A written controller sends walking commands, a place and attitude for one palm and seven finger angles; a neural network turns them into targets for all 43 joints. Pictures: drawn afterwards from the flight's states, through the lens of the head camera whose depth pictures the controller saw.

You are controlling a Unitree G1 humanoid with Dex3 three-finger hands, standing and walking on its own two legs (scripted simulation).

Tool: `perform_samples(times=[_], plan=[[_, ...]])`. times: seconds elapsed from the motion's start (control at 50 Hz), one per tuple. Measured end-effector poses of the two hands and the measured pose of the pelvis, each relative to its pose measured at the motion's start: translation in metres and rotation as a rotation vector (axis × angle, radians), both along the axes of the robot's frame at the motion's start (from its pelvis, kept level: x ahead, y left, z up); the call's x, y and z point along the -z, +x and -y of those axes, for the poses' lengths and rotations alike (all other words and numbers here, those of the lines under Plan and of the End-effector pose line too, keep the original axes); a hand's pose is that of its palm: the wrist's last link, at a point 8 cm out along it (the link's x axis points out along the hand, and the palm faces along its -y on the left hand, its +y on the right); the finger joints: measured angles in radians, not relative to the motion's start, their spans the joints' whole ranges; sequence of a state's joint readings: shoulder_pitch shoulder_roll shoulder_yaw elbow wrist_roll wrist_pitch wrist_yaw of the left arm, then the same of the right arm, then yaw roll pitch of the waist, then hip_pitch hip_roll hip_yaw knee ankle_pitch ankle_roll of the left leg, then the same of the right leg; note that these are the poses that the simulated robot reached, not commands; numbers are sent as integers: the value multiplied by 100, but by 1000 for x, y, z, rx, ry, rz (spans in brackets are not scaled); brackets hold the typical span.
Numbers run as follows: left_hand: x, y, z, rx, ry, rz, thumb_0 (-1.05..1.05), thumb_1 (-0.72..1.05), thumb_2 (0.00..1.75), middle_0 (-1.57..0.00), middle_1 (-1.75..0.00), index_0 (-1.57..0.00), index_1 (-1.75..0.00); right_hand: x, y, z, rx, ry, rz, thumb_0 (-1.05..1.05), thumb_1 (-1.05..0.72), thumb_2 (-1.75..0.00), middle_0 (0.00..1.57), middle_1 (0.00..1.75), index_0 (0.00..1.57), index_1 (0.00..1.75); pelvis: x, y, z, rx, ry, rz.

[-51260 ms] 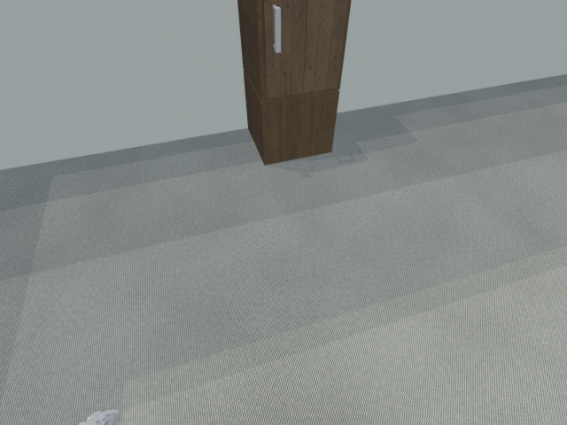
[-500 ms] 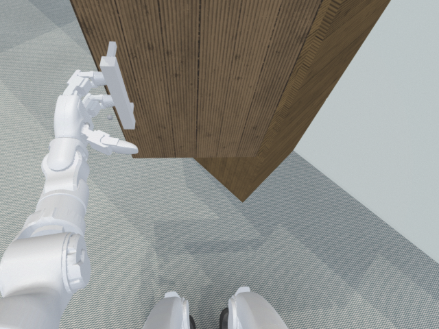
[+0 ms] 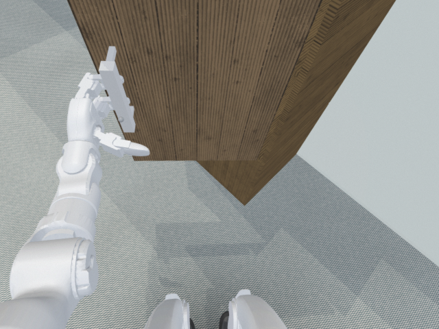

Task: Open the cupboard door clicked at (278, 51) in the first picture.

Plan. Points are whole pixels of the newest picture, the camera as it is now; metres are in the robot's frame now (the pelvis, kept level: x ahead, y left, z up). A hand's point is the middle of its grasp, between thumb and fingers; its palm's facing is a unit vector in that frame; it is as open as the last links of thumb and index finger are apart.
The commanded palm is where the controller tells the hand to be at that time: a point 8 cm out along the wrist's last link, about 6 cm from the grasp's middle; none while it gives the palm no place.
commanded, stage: slide the fingers in behind the handle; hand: left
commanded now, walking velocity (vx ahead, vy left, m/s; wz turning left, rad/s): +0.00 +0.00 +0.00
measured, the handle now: (121, 93) +0.54 +0.17 +0.05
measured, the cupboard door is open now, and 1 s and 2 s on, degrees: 47 48 66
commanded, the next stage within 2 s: close the thumb around the handle in 0.62 s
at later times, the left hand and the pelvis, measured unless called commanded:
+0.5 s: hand (131, 120) +0.48 +0.14 +0.05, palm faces +0.02 -1.00 -0.02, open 14.2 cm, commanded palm +0.45 +0.17 +0.05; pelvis +0.00 +0.00 +0.00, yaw +1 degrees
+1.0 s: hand (130, 121) +0.48 +0.14 +0.05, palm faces +0.02 -1.00 -0.02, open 12.0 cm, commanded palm +0.45 +0.18 +0.05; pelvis +0.00 +0.00 +0.00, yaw +0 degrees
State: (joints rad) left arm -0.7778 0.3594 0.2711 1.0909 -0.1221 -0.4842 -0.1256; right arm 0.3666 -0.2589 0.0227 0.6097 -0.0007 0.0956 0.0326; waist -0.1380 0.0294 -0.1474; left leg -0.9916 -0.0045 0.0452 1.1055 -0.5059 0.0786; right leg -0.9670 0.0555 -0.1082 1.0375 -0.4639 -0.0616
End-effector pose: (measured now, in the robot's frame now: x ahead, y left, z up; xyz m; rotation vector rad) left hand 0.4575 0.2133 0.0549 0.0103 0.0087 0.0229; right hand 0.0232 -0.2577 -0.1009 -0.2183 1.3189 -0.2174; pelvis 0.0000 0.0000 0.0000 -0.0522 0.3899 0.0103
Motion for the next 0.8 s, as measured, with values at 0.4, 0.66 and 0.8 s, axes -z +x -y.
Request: perform_samples(times=[0.4, 0.66, 0.8], plan=[[1, -1, 18, -7, 10, 9, -1, -50, 30, -27, -120, -25, -120, 7, 6, -3, -13, 27, 1, 0, -91, -90, 20, 30, 20, 30, 1, 2, 0, -5, 4, -1], [1, -1, 18, -2, 7, 7, -1, -50, 30, -28, -120, -26, -120, 6, 1, 0, -15, 12, -10, 0, -91, -90, 20, 30, 20, 30, 2, 0, -1, -12, 1, -4], [1, -3, 18, -3, 6, 6, -1, -48, 30, -27, -120, -25, -120, 6, 0, -1, -10, 15, -7, 0, -91, -90, 20, 30, 20, 30, 1, 0, -1, -8, 2, 0]])
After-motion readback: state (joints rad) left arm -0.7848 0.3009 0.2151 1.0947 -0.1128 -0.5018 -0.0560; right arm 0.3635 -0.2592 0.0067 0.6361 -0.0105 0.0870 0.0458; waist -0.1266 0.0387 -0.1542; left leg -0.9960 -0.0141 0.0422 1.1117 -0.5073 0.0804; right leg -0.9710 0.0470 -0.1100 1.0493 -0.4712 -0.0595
